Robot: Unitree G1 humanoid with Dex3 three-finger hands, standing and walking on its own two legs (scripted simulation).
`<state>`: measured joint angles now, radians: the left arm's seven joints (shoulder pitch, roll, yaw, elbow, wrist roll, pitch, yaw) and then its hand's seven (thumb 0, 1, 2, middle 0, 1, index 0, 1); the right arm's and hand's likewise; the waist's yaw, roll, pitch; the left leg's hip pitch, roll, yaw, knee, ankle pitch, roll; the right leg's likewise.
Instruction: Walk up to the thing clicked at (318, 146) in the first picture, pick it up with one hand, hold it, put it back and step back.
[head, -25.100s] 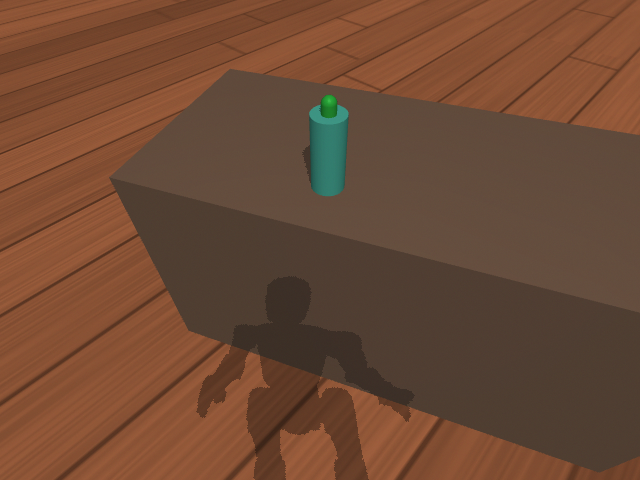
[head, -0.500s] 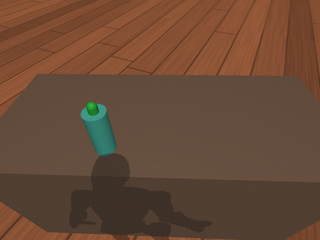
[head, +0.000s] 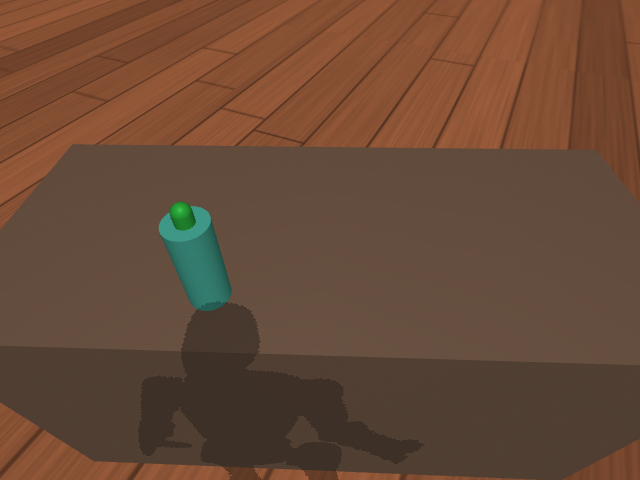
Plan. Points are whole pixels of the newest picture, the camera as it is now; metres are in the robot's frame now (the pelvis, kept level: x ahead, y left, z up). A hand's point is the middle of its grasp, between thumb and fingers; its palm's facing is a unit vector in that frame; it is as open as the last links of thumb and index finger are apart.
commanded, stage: stand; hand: left
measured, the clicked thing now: (196, 254) +0.45 +0.21 +0.02
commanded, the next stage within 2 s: none
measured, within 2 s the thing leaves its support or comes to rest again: neither
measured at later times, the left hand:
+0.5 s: hand out of the picture +0.07 +0.25 -0.16, palm faces -0.02 -0.94 -0.35, open 9.7 cm
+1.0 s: hand out of the picture +0.07 +0.26 -0.16, palm faces -0.02 -0.94 -0.35, open 7.3 cm
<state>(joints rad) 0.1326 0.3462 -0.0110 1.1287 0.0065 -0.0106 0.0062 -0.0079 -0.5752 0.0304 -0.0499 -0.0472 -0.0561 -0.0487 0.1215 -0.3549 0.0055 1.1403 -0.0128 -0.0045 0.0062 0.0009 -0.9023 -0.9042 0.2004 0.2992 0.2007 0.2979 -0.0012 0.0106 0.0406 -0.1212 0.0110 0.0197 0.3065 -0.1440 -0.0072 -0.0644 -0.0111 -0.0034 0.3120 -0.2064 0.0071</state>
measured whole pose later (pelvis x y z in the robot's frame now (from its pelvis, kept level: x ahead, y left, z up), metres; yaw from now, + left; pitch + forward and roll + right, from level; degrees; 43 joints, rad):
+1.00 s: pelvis +0.00 +0.00 +0.00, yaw +0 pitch -2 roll +0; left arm 0.14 0.35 0.00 1.12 0.01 -0.01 0.00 0.00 0.90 0.90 -0.20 -0.30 -0.21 -0.30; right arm 0.12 -0.35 0.00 1.14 -0.01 -0.01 0.01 0.00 -0.91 -0.90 0.20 0.30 0.20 0.30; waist 0.00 0.00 0.05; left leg -0.12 0.01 0.02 0.30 -0.14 -0.01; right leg -0.06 -0.02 -0.01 0.31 -0.21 0.01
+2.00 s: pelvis +0.01 +0.00 +0.00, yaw +0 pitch -2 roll +0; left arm 0.14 0.35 0.00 1.12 0.01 -0.01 0.00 0.00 0.90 0.90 -0.20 -0.30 -0.21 -0.30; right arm 0.12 -0.35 0.00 1.14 -0.01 0.00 0.01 0.00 -0.91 -0.90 0.20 0.30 0.20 0.30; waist 0.00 0.00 0.05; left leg -0.11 0.01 0.02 0.30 -0.15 -0.01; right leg -0.05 -0.01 0.00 0.30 -0.21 0.01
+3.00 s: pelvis -0.07 -0.02 -0.02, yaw +2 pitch -2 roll +1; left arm 0.11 0.35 0.05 0.93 0.03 0.04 0.00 0.00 0.90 0.90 -0.20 -0.30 -0.21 -0.30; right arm 0.06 -0.44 -0.07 0.92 0.01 0.07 -0.01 0.00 -0.91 -0.90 0.20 0.30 0.20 0.30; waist 0.02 0.05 0.19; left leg -0.49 -0.12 -0.14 1.18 -0.49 0.01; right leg -0.32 -0.01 -0.01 0.65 -0.30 -0.03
